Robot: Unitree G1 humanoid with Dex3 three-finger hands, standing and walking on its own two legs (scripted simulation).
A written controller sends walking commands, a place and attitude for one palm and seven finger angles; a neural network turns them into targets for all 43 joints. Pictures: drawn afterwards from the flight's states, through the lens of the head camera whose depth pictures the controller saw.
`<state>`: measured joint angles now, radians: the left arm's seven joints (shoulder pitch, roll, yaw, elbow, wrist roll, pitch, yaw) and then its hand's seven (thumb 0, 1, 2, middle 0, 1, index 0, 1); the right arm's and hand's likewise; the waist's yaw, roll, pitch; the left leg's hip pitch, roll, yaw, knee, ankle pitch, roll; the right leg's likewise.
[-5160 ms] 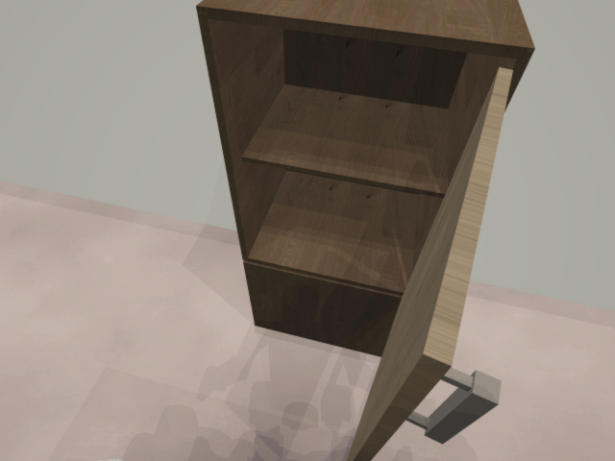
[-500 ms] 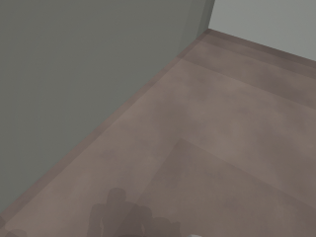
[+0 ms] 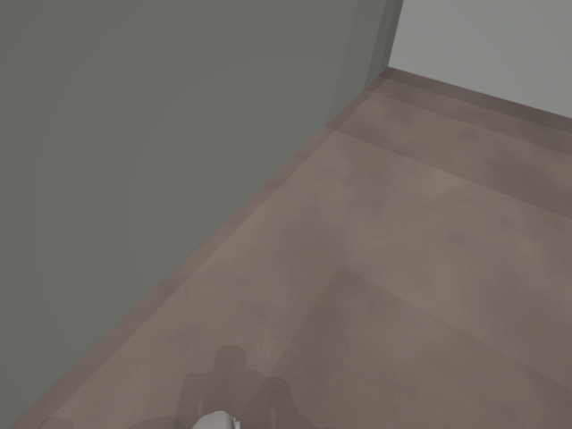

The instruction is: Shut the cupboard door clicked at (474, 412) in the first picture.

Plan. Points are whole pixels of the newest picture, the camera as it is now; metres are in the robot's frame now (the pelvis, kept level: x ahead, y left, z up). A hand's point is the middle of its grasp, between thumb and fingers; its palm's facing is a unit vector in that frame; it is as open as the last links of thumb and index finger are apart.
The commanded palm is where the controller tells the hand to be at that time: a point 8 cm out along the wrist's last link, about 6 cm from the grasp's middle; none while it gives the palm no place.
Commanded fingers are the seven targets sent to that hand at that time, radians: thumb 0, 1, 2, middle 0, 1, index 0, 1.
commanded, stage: walk to a spot facing it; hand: left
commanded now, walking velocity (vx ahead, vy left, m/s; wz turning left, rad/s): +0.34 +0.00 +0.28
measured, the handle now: out of the picture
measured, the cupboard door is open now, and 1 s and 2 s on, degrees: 100 100 100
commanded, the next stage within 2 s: turn to face it in 0.14 s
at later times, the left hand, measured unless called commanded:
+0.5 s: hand (144, 376) +0.24 +0.27 -0.18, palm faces +0.18 -0.97 -0.18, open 7.4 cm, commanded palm none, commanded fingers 0.00 0.90 0.90 -0.20 -0.30 -0.20 -0.30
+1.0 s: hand (148, 389) +0.22 +0.25 -0.17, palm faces +0.43 -0.87 -0.24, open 7.4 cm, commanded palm none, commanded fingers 0.00 0.90 0.90 -0.20 -0.30 -0.20 -0.30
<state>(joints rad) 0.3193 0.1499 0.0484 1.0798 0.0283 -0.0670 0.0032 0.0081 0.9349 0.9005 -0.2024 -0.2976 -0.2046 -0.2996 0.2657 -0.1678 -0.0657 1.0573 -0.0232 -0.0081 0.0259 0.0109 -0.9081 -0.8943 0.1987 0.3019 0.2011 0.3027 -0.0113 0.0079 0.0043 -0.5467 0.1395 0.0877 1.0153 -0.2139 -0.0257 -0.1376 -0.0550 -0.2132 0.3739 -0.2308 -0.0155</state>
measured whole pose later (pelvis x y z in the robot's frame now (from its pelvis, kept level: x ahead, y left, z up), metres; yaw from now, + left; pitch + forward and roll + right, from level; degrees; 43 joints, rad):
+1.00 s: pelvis +0.24 +0.04 -0.01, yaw +26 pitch +0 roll +1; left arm 0.22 0.19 0.04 0.90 0.03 0.02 0.01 0.01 0.90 0.90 -0.20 -0.30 -0.21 -0.30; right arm 0.15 -0.26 -0.08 0.93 -0.01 0.08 0.03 0.01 -0.91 -0.89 0.20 0.30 0.20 0.30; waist 0.00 -0.01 0.09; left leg -0.45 0.06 0.06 0.92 -0.41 -0.08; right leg -0.21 -0.16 -0.26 0.51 -0.28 0.01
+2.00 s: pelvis +0.24 +0.06 -0.01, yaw +61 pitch +1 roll +2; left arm 0.23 0.23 0.05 0.89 0.03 0.03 0.01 0.01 0.90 0.90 -0.21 -0.30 -0.21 -0.30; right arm 0.14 -0.27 -0.07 0.91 -0.01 0.08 0.03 0.01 -0.91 -0.89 0.20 0.30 0.20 0.30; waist 0.01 -0.03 0.11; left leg -0.33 0.03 0.07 0.72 -0.40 -0.07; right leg -0.23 -0.18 -0.25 0.58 -0.33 0.03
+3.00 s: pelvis +0.23 +0.06 -0.01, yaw +98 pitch +1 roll -1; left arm 0.20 0.28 0.08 0.91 0.01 0.07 0.01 0.01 0.91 0.90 -0.20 -0.30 -0.20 -0.30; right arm 0.17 -0.22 -0.04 0.89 -0.01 0.03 0.01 0.01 -0.90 -0.89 0.20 0.30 0.21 0.30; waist 0.01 -0.04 0.09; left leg -0.28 -0.02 0.01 0.53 -0.27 0.04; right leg -0.50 -0.11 -0.05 1.10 -0.43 0.10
